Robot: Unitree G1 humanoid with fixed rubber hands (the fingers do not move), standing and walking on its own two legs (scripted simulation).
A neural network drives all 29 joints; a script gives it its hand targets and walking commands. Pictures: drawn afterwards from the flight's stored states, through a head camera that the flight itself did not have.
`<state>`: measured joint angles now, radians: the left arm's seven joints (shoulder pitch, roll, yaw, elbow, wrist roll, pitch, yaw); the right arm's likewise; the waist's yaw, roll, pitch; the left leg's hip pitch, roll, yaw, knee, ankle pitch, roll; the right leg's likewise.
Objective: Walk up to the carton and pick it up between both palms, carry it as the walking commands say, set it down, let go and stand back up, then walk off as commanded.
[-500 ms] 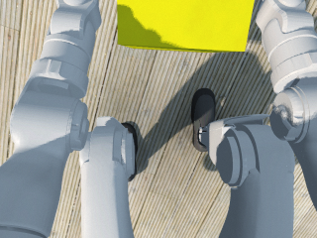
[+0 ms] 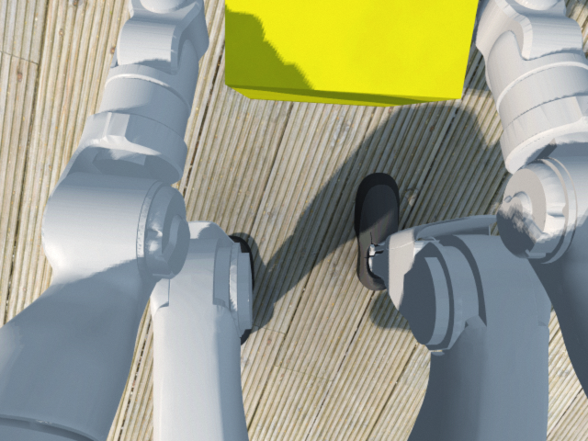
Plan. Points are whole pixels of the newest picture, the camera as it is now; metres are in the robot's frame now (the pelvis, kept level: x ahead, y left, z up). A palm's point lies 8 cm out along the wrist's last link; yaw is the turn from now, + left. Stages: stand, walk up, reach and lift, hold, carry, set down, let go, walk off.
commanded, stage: reach and lift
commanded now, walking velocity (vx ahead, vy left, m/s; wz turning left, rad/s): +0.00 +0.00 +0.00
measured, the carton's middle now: (334, 6) +0.53 -0.08 -0.24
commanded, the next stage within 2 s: none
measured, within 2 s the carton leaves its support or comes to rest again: leaves its support in 0.34 s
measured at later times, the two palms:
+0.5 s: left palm out of the picture +0.56 +0.08 -0.15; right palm out of the picture +0.54 -0.23 -0.14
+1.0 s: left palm out of the picture +0.57 +0.07 -0.07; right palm out of the picture +0.52 -0.23 -0.09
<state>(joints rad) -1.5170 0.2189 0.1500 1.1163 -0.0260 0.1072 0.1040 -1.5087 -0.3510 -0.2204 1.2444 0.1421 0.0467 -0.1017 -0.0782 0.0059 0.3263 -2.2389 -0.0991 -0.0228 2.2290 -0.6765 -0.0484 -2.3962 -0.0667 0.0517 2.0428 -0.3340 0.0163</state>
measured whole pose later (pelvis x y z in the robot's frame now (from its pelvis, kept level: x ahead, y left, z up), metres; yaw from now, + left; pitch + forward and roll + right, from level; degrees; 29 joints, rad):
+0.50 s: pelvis +0.01 +0.01 +0.00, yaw +0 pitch +43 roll +0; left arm -1.33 0.14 0.25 0.85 0.05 0.21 0.13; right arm -1.41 -0.30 -0.28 1.06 0.07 0.18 -0.07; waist -0.10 0.03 0.19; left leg -2.28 -0.11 -0.02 2.22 -0.69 -0.03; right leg -2.42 -0.05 0.07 2.04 -0.36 0.05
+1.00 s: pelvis +0.01 +0.00 +0.04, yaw +1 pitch +46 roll +3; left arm -1.30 0.08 0.38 0.78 0.14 0.30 0.07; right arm -1.25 -0.15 -0.44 0.75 -0.14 0.33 -0.09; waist -0.08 0.06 0.04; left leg -2.22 -0.09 -0.02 2.08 -0.67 -0.05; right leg -2.38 -0.02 0.08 1.92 -0.35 0.04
